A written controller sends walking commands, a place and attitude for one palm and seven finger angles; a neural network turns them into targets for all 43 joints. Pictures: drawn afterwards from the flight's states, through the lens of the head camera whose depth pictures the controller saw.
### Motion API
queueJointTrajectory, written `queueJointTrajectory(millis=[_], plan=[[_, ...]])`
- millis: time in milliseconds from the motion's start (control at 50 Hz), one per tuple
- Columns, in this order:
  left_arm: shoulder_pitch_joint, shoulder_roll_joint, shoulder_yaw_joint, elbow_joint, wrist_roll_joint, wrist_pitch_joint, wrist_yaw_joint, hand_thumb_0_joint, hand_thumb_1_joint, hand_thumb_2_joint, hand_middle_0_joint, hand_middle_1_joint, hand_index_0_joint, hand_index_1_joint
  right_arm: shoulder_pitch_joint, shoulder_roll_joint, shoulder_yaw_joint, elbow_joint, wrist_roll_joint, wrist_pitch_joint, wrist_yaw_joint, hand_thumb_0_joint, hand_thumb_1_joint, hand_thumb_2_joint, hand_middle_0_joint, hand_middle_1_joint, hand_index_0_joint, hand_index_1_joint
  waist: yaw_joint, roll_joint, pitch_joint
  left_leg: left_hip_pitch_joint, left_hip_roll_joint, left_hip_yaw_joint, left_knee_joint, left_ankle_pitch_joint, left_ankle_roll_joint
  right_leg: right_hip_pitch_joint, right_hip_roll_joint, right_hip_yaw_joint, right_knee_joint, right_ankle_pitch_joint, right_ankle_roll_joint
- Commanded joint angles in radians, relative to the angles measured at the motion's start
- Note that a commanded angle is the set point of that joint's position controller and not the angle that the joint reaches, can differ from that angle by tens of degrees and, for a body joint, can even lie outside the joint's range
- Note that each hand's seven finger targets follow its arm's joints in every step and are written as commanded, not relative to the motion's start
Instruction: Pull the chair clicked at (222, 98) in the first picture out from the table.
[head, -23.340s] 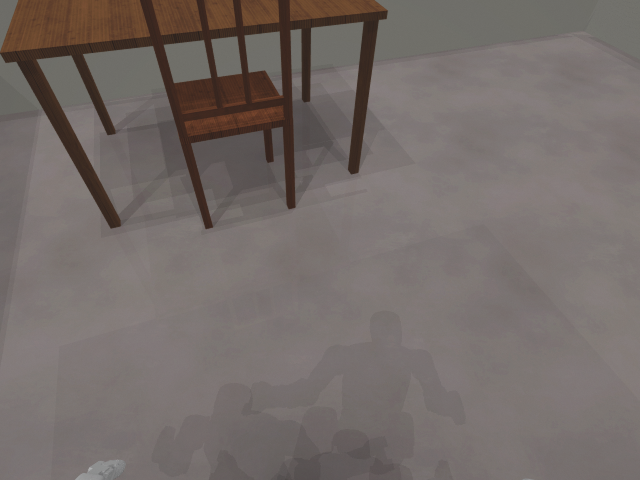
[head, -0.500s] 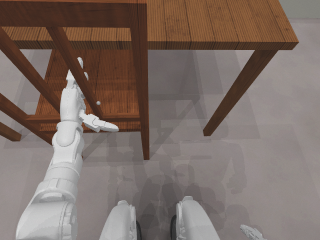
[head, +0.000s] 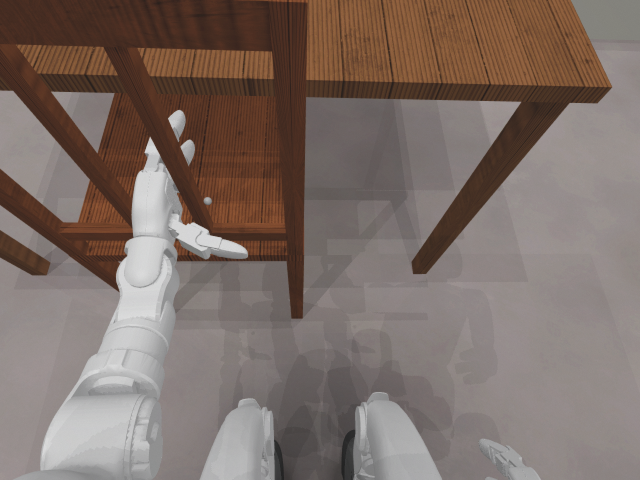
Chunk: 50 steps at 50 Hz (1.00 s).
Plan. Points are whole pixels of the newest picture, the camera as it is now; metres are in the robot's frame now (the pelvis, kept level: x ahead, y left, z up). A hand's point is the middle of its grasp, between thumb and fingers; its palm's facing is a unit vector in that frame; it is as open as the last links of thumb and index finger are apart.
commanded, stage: hook a spindle and tug to test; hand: left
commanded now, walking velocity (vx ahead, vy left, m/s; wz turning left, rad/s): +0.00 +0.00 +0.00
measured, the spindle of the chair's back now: (90, 163) +0.48 +0.26 +0.06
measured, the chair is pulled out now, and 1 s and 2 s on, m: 0.00 0.01 0.08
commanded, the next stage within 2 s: step backward, pulling the chair out in 1.30 s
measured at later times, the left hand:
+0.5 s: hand (204, 196) +0.45 +0.14 +0.02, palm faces -0.01 -1.00 -0.03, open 8.9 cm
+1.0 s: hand (204, 209) +0.43 +0.14 +0.02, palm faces -0.02 -1.00 -0.02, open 5.0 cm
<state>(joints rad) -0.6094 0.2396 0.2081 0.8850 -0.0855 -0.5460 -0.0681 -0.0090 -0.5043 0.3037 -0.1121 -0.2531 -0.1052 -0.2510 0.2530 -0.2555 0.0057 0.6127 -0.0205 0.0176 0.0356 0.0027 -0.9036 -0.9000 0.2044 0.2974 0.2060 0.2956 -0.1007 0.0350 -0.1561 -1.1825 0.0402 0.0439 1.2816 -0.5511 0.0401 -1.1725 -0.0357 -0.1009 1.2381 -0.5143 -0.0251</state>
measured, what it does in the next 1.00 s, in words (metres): stands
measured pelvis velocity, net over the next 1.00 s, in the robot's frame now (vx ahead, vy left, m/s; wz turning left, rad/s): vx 0.03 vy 0.01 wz -0.03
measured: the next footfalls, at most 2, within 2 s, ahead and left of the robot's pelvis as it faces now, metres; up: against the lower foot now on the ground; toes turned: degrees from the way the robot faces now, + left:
none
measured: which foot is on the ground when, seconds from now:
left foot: down 0.00-1.00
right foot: down 0.00-1.00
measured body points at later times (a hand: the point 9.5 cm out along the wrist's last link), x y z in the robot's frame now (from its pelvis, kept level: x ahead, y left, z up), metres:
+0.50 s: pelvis +0.00 +0.00 +0.00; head +0.15 +0.02 +0.43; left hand +0.45 +0.19 +0.02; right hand +0.07 -0.26 -0.12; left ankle +0.02 +0.10 -0.62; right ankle +0.03 -0.11 -0.62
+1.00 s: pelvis +0.03 +0.01 +0.02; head +0.17 +0.02 +0.44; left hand +0.43 +0.19 +0.03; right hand +0.11 -0.24 -0.11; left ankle +0.02 +0.10 -0.62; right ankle +0.03 -0.11 -0.62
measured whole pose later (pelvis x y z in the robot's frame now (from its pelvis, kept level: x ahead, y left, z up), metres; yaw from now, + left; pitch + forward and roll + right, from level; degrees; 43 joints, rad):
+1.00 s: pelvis +0.03 +0.01 +0.02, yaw -2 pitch +26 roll -3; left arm -0.38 0.20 0.15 0.63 -0.12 -0.48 -0.04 0.02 0.81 0.83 -0.44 -1.45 -0.43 -1.45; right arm 0.27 -0.24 0.00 0.58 -0.01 0.03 0.06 0.00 -0.90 -0.90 0.20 0.30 0.21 0.30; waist -0.09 0.04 -0.17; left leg -1.10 0.05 0.06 1.22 -0.58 0.05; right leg -1.09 -0.02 -0.08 1.16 -0.52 0.00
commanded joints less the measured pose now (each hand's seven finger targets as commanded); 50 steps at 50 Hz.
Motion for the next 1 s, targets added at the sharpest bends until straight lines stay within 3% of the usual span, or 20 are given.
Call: queueJointTrajectory(millis=[0,40,80,100,200,280,360,480,520,560,580,620,740,760,820,840,880,920,940,980], plan=[[-0.408,0.127,0.001,-0.155,0.007,-0.049,-0.007,0.0,-0.5,0.3,-0.254,-0.683,-0.254,-0.683,0.123,-0.154,-0.061,-0.061,0.002,-0.018,-0.012,0.0,-0.9,-0.9,0.2,0.3,0.2,0.3,-0.068,0.01,-0.447,0.316,-0.033,-0.097,-0.148,0.288,-0.014,0.223,0.045,0.075,-0.156,0.231,0.003],[-0.439,0.117,-0.013,-0.181,0.008,-0.057,-0.01,0.0,-0.5,0.3,-0.289,-0.792,-0.289,-0.792,0.121,-0.154,-0.061,-0.066,0.002,-0.021,-0.013,0.0,-0.9,-0.9,0.2,0.3,0.2,0.3,-0.066,0.055,-0.472,0.34,-0.034,-0.1,-0.147,0.288,-0.015,0.208,0.044,0.074,-0.151,0.22,-0.001],[-0.426,0.138,0.009,-0.183,0.003,-0.057,-0.008,0.0,-0.5,0.3,-0.324,-0.902,-0.324,-0.902,0.127,-0.157,-0.063,-0.062,0.001,-0.019,-0.013,0.0,-0.9,-0.9,0.2,0.3,0.2,0.3,-0.06,0.036,-0.495,0.361,-0.031,-0.105,-0.149,0.315,-0.017,0.22,0.045,0.07,-0.15,0.238,-0.001],[-0.417,0.115,-0.01,-0.178,0.002,-0.053,-0.011,0.0,-0.444,0.324,-0.342,-0.957,-0.342,-0.957,0.123,-0.153,-0.062,-0.064,0.001,-0.019,-0.013,0.0,-0.9,-0.9,0.2,0.3,0.2,0.3,-0.063,0.042,-0.497,0.356,-0.034,-0.098,-0.147,0.316,-0.016,0.228,0.045,0.074,-0.155,0.246,0.0],[-0.396,0.143,0.013,-0.164,-0.004,-0.048,-0.019,0.0,-0.164,0.444,-0.43,-1.231,-0.43,-1.231,0.123,-0.153,-0.058,-0.067,0.003,-0.017,-0.013,0.0,-0.9,-0.9,0.2,0.3,0.2,0.3,-0.055,0.015,-0.47,0.306,-0.036,-0.092,-0.151,0.287,-0.013,0.262,0.047,0.081,-0.163,0.236,0.001],[-0.388,0.131,0.008,-0.199,-0.009,-0.055,-0.02,0.0,0.06,0.54,-0.5,-1.45,-0.5,-1.45,0.125,-0.15,-0.06,-0.07,0.001,-0.021,-0.01,0.0,-0.9,-0.9,0.2,0.3,0.2,0.3,-0.046,0.062,-0.509,0.356,-0.034,-0.095,-0.153,0.33,-0.018,0.254,0.047,0.075,-0.155,0.26,-0.002],[-0.366,0.131,0.011,-0.191,-0.015,-0.049,-0.016,0.0,0.284,0.636,-0.5,-1.45,-0.5,-1.45,0.127,-0.154,-0.059,-0.067,0.003,-0.021,-0.007,0.0,-0.9,-0.9,0.2,0.3,0.2,0.3,-0.055,0.029,-0.48,0.346,-0.03,-0.096,-0.158,0.328,-0.017,0.248,0.049,0.07,-0.161,0.26,-0.001],[-0.351,0.106,-0.012,-0.22,-0.005,-0.057,-0.011,0.0,0.62,0.78,-0.5,-1.45,-0.5,-1.45,0.133,-0.152,-0.065,-0.067,-0.001,-0.019,-0.003,0.0,-0.9,-0.9,0.2,0.3,0.2,0.3,-0.049,0.069,-0.488,0.4,-0.024,-0.106,-0.163,0.386,-0.025,0.221,0.049,0.058,-0.148,0.282,-0.005],[-0.34,0.093,-0.023,-0.237,-0.009,-0.055,-0.008,0.0,0.732,0.828,-0.5,-1.45,-0.5,-1.45,0.132,-0.153,-0.067,-0.065,0.001,-0.017,-0.001,0.0,-0.9,-0.9,0.2,0.3,0.2,0.3,-0.054,0.05,-0.495,0.411,-0.021,-0.107,-0.162,0.403,-0.026,0.224,0.05,0.057,-0.15,0.296,-0.004],[-0.33,0.103,-0.013,-0.253,-0.009,-0.053,-0.003,0.0,0.844,0.876,-0.5,-1.45,-0.5,-1.45,0.135,-0.154,-0.067,-0.069,0.0,-0.016,0.002,0.0,-0.9,-0.9,0.2,0.3,0.2,0.3,-0.043,0.072,-0.504,0.422,-0.021,-0.11,-0.164,0.421,-0.028,0.224,0.05,0.054,-0.145,0.3,-0.005],[-0.297,0.097,-0.011,-0.237,-0.01,-0.047,-0.002,0.0,0.9,0.9,-0.5,-1.45,-0.5,-1.45,0.134,-0.153,-0.068,-0.069,0.001,-0.015,0.003,0.0,-0.9,-0.9,0.2,0.3,0.2,0.3,-0.043,0.045,-0.493,0.41,-0.022,-0.106,-0.164,0.412,-0.027,0.234,0.052,0.056,-0.15,0.301,-0.004],[-0.302,0.093,-0.02,-0.253,-0.007,-0.048,-0.001,0.0,0.9,0.9,-0.5,-1.45,-0.5,-1.45,0.133,-0.152,-0.069,-0.069,0.002,-0.013,0.003,0.0,-0.9,-0.9,0.2,0.3,0.2,0.3,-0.049,0.036,-0.486,0.408,-0.02,-0.107,-0.166,0.418,-0.026,0.238,0.051,0.054,-0.15,0.311,-0.002],[-0.124,0.065,-0.036,-0.325,-0.022,-0.032,-0.004,0.0,0.9,0.9,-0.5,-1.45,-0.5,-1.45,0.125,-0.149,-0.072,-0.096,0.006,-0.01,0.012,0.0,-0.9,-0.9,0.2,0.3,0.2,0.3,-0.012,0.045,-0.519,0.46,-0.014,-0.108,-0.177,0.529,-0.032,0.271,0.053,0.048,-0.146,0.371,-0.006],[-0.134,0.051,-0.056,-0.365,-0.024,-0.034,-0.005,0.0,0.9,0.9,-0.5,-1.45,-0.5,-1.45,0.122,-0.144,-0.07,-0.098,0.007,-0.01,0.015,0.0,-0.9,-0.9,0.2,0.3,0.2,0.3,-0.017,0.059,-0.511,0.474,-0.01,-0.111,-0.183,0.541,-0.035,0.267,0.054,0.045,-0.149,0.371,-0.004],[-0.033,0.048,-0.054,-0.407,-0.033,-0.025,-0.002,0.0,0.9,0.9,-0.5,-1.45,-0.5,-1.45,0.112,-0.139,-0.072,-0.11,0.011,-0.008,0.019,0.0,-0.9,-0.9,0.2,0.3,0.2,0.3,-0.003,0.027,-0.501,0.458,-0.013,-0.095,-0.188,0.541,-0.032,0.316,0.055,0.051,-0.162,0.401,-0.003],[-0.017,0.072,-0.037,-0.423,-0.031,-0.028,0.0,0.0,0.9,0.9,-0.5,-1.45,-0.5,-1.45,0.113,-0.143,-0.071,-0.115,0.01,-0.01,0.017,0.0,-0.9,-0.9,0.2,0.3,0.2,0.3,0.007,0.038,-0.503,0.463,-0.011,-0.102,-0.192,0.566,-0.034,0.317,0.055,0.049,-0.154,0.405,-0.006],[0.008,0.032,-0.072,-0.452,-0.033,-0.027,0.0,0.0,0.9,0.9,-0.5,-1.45,-0.5,-1.45,0.108,-0.134,-0.071,-0.116,0.011,-0.012,0.021,0.0,-0.9,-0.9,0.2,0.3,0.2,0.3,0.002,0.048,-0.485,0.482,-0.007,-0.102,-0.192,0.591,-0.037,0.304,0.054,0.046,-0.158,0.412,-0.003],[0.029,0.035,-0.071,-0.488,-0.036,-0.03,0.005,0.0,0.9,0.9,-0.5,-1.45,-0.5,-1.45,0.107,-0.134,-0.074,-0.116,0.01,-0.016,0.021,0.0,-0.9,-0.9,0.2,0.3,0.2,0.3,0.005,0.035,-0.484,0.479,-0.006,-0.101,-0.191,0.593,-0.038,0.316,0.054,0.047,-0.156,0.42,-0.003],[0.056,0.038,-0.073,-0.5,-0.034,-0.031,0.007,0.0,0.9,0.9,-0.5,-1.45,-0.5,-1.45,0.105,-0.136,-0.074,-0.121,0.01,-0.019,0.02,0.0,-0.9,-0.9,0.2,0.3,0.2,0.3,0.012,0.064,-0.485,0.491,-0.006,-0.104,-0.191,0.62,-0.039,0.304,0.053,0.045,-0.15,0.422,-0.005],[0.09,0.004,-0.103,-0.52,-0.036,-0.028,0.007,0.0,0.9,0.9,-0.5,-1.45,-0.5,-1.45,0.103,-0.13,-0.075,-0.122,0.01,-0.018,0.022,0.0,-0.9,-0.9,0.2,0.3,0.2,0.3,0.006,0.05,-0.47,0.511,-0.001,-0.105,-0.188,0.652,-0.042,0.292,0.052,0.043,-0.154,0.432,-0.003]])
